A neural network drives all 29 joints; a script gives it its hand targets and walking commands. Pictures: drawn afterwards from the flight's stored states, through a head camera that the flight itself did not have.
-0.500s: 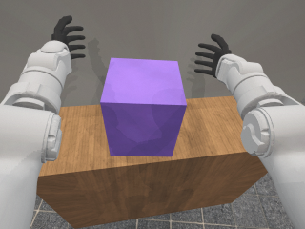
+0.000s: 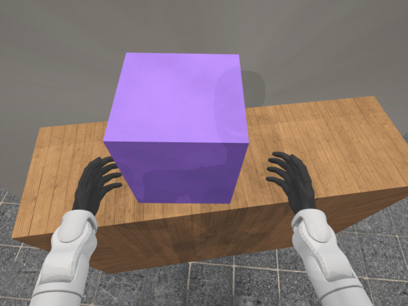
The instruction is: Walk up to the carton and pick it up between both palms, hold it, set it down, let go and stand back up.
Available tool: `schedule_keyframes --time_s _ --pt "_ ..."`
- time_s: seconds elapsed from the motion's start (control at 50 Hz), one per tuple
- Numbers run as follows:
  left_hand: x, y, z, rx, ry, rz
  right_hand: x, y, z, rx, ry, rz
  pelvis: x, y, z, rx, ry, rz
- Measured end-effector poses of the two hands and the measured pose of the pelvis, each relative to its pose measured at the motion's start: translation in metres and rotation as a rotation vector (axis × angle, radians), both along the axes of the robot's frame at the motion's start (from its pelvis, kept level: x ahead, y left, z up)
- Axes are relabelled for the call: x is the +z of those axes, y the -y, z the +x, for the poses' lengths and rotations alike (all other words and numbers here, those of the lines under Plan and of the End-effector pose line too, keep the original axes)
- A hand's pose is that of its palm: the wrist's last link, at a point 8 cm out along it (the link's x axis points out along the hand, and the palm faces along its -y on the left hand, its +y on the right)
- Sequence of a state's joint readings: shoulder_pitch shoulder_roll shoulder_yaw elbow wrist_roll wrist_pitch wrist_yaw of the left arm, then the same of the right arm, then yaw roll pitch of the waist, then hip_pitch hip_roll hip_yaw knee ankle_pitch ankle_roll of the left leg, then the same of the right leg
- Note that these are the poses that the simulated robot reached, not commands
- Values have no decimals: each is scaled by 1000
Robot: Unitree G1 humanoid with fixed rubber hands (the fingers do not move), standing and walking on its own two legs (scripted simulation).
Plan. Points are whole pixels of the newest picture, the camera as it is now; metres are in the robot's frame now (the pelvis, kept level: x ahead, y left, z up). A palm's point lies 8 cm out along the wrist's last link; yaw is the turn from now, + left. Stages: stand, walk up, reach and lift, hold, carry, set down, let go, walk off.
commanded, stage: set down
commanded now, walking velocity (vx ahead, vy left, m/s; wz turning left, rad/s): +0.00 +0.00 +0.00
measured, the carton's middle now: (183, 136) +0.45 +0.04 +0.03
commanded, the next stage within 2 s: let go in 1.84 s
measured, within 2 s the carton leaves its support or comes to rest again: neither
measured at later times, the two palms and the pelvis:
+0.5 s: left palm (50, 240) +0.25 +0.27 +0.02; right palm (302, 230) +0.26 -0.16 +0.02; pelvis -0.01 +0.03 +0.00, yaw -1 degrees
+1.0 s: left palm (70, 272) +0.21 +0.24 -0.03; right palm (306, 270) +0.20 -0.18 -0.03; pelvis +0.00 +0.04 +0.00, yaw -2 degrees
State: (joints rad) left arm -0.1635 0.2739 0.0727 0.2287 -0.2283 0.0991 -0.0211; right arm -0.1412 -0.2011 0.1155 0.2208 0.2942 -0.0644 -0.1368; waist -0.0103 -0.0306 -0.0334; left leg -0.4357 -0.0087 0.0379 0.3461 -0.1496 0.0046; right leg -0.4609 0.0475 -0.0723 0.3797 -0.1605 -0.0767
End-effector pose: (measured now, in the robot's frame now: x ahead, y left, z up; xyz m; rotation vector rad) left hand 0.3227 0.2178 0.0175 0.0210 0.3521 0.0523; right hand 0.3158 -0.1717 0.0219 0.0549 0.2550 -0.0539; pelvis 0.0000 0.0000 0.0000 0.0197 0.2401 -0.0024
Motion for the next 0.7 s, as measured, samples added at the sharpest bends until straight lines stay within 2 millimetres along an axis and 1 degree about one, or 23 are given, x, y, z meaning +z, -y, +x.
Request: schedule_keyframes --time_s 0.06,0.16,0.26,0.28,0.32,0.36,0.4,0.48,0.54,0.58,0.62,0.7 --pt "8 -5 -4 5 14 -4 10 4 -7 -26 -2 -9 1 0 1 -3 16 1" --pt "26 -18 -13 17 36 2 24 13 -22 -65 -4 -23 4 -4 0 -15 94 -6" --pt "56 -35 -22 59 115 -16 57 4 -32 -35 75 -12 4 -11 -5 -35 184 -8" --pt "58 -39 -23 64 122 -16 60 2 -32 -37 78 -11 4 -12 -6 -35 202 -9" --pt "59 -45 -27 76 127 -16 59 -1 -33 -45 64 -13 5 -15 -7 -33 232 -12" --pt "55 -49 -33 86 128 -14 52 -4 -35 -49 31 -20 5 -18 -8 -28 254 -16" --pt "44 -51 -40 93 121 -7 40 -7 -39 -50 -10 -27 5 -21 -9 -21 266 -19" --pt "12 -50 -62 96 71 5 9 -11 -54 -60 -88 -26 4 -27 -11 -10 263 -25" --pt "-9 -44 -81 85 31 0 -7 -12 -69 -75 -117 -16 3 -31 -12 -9 247 -30" --pt "-18 -39 -92 73 20 -4 -12 -12 -78 -80 -114 -15 2 -33 -12 -12 238 -33" --pt "-23 -35 -101 62 22 -6 -14 -12 -84 -79 -103 -19 2 -35 -13 -14 235 -36" --pt "-24 -35 -109 57 49 2 -14 -12 -92 -67 -80 -31 1 -39 -14 -19 240 -38"
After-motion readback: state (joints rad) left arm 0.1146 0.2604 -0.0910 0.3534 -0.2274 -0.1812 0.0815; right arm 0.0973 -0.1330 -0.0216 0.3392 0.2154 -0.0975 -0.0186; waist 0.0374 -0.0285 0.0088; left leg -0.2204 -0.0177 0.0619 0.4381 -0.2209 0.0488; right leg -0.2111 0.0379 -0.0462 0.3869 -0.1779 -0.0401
